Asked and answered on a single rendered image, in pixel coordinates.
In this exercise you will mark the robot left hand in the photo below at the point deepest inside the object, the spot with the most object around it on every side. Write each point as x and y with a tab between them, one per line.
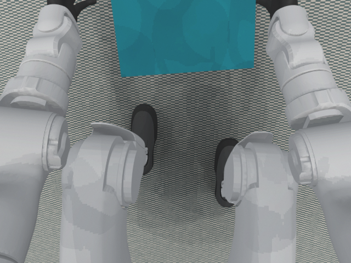
74	9

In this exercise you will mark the robot left shin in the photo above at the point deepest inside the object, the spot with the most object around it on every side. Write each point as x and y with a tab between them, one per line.
100	128

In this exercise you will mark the right robot upper arm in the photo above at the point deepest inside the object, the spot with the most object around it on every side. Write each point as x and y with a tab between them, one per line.
320	157

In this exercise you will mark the robot left thigh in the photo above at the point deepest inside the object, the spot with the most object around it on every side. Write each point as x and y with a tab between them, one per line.
106	177

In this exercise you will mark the left robot upper arm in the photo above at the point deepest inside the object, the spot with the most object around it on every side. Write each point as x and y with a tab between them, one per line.
32	144

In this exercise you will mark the carton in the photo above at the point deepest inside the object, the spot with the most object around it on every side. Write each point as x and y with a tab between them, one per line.
156	37

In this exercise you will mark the robot left forearm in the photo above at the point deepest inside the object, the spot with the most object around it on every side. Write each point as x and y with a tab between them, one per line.
45	74

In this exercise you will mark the robot right hand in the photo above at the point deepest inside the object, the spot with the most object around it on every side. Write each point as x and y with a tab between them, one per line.
273	5

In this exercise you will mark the robot right forearm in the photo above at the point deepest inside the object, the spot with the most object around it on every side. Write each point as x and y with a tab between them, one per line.
311	94

